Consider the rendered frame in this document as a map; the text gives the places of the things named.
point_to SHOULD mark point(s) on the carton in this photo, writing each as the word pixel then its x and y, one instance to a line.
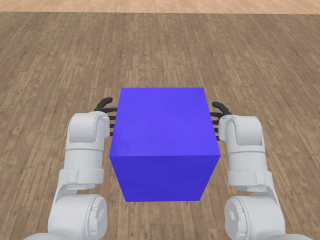
pixel 164 147

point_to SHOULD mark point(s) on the left robot forearm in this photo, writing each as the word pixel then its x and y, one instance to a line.
pixel 83 157

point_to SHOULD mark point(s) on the robot left upper arm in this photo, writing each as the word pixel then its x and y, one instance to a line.
pixel 76 217

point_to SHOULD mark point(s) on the robot right hand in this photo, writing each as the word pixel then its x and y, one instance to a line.
pixel 224 111

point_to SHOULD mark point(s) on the robot right upper arm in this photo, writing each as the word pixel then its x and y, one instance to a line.
pixel 256 218

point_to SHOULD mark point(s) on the robot left hand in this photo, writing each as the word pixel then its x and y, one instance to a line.
pixel 100 107

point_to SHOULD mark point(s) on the right robot forearm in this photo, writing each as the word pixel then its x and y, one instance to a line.
pixel 248 170

